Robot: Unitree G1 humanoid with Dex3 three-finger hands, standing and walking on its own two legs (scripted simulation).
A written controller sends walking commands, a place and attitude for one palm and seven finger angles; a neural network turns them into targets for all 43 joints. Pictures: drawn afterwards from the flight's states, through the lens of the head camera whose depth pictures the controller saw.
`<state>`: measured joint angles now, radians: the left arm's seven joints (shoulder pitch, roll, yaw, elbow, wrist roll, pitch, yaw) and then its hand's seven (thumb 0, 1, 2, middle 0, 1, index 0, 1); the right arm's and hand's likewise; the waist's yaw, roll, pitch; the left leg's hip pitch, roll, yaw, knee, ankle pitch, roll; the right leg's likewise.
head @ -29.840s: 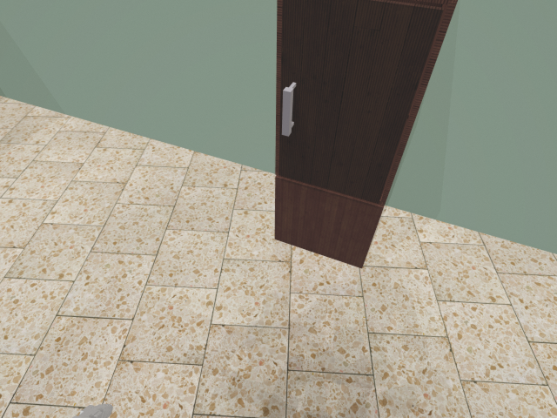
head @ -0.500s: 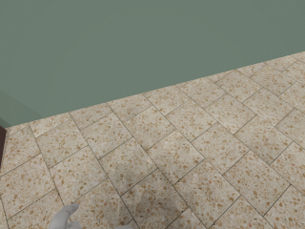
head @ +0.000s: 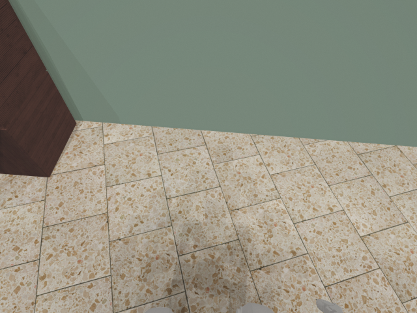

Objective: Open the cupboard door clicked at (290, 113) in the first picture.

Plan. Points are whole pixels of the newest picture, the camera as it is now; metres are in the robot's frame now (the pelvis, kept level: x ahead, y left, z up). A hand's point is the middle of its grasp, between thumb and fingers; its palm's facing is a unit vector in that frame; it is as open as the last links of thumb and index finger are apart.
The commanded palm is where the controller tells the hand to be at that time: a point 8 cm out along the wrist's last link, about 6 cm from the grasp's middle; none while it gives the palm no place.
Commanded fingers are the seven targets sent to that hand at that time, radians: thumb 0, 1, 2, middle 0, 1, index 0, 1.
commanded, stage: turn to face it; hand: left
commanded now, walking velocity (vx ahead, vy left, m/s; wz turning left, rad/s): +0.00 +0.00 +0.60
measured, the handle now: out of the picture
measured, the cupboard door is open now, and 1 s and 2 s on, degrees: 50 50 50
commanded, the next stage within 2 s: take the last steps up to it in 1.26 s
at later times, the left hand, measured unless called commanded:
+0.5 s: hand out of the picture +0.02 +0.13 -0.14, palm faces +0.31 -0.92 -0.25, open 7.3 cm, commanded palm none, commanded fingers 0.00 0.90 0.90 -0.20 -0.30 -0.20 -0.30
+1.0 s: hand out of the picture +0.03 +0.17 -0.14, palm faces +0.53 -0.80 -0.29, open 7.4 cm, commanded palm none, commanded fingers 0.00 0.90 0.90 -0.20 -0.30 -0.20 -0.30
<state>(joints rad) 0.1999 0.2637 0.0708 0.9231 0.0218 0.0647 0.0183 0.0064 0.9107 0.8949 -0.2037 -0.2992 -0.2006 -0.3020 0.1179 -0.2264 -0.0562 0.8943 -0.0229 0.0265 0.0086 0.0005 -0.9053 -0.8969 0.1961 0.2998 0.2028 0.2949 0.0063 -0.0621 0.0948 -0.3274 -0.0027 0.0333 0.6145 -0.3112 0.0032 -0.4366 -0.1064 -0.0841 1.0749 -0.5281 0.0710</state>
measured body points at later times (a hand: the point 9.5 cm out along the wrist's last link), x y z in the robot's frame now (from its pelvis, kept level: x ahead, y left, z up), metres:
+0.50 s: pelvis +0.02 -0.06 +0.02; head +0.08 -0.06 +0.46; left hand +0.00 +0.18 -0.12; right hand +0.19 -0.29 -0.13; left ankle -0.03 +0.07 -0.67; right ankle +0.02 -0.15 -0.72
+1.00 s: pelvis +0.05 -0.08 +0.01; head +0.09 -0.06 +0.45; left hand +0.01 +0.21 -0.12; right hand +0.24 -0.26 -0.14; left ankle -0.02 +0.05 -0.72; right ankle +0.11 -0.19 -0.71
